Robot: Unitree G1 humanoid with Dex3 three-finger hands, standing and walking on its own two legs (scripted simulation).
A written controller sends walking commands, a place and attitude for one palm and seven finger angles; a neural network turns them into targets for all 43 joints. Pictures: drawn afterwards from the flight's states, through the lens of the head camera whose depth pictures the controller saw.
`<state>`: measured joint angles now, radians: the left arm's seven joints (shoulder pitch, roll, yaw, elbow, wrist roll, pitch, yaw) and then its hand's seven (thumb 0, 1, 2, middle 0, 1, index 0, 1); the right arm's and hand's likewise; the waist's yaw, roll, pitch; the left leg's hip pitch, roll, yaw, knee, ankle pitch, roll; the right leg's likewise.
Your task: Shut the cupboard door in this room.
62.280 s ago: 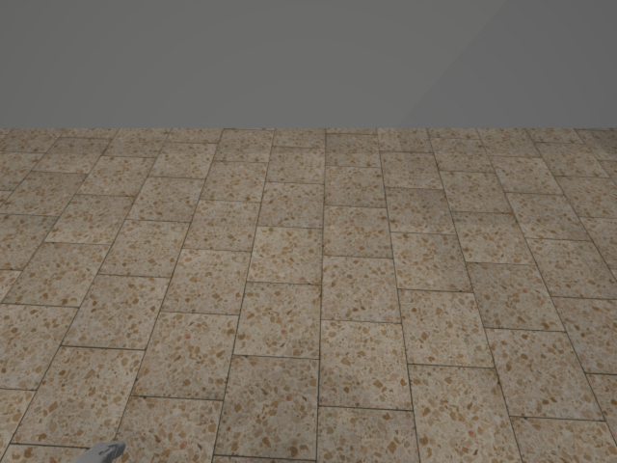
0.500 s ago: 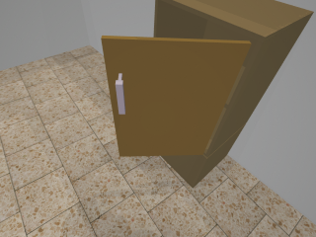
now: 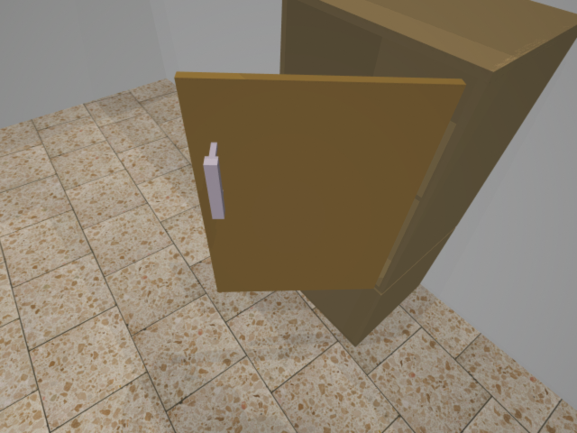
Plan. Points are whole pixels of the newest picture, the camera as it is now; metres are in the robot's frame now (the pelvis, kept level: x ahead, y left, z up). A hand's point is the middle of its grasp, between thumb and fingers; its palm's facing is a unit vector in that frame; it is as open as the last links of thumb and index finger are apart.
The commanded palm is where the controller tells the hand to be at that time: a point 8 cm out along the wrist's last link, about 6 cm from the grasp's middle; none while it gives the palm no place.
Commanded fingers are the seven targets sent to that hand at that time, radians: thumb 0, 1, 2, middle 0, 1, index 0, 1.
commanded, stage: come to a stop and stand still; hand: left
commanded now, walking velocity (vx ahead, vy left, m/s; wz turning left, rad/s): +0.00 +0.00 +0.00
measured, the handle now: (216, 181) +0.48 +0.16 +0.07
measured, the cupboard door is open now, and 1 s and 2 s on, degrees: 52 52 52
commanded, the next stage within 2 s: look again from close up in 0.72 s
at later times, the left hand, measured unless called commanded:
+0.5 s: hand out of the picture +0.06 +0.16 -0.17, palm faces +0.00 -0.98 -0.19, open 7.4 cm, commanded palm none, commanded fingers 0.00 0.90 0.90 -0.20 -0.30 -0.20 -0.30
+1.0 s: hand out of the picture +0.06 +0.16 -0.18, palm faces +0.00 -0.98 -0.20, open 7.4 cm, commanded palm none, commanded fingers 0.00 0.90 0.90 -0.20 -0.30 -0.20 -0.30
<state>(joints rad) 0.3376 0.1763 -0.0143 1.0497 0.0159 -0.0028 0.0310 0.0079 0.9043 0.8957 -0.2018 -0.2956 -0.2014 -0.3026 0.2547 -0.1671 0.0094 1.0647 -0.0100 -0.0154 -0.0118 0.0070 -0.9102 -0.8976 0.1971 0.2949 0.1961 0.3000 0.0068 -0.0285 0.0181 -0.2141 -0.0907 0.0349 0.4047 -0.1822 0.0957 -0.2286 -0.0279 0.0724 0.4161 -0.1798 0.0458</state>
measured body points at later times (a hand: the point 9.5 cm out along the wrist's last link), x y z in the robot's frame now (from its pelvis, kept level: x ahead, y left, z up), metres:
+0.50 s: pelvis +0.03 -0.02 +0.00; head +0.04 -0.01 +0.45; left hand +0.06 +0.21 -0.16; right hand +0.05 -0.25 -0.15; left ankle +0.02 +0.05 -0.74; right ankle +0.03 -0.16 -0.74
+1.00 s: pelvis +0.04 -0.02 +0.00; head +0.05 -0.01 +0.45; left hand +0.06 +0.21 -0.16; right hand +0.07 -0.26 -0.14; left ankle +0.02 +0.05 -0.74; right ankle +0.03 -0.16 -0.74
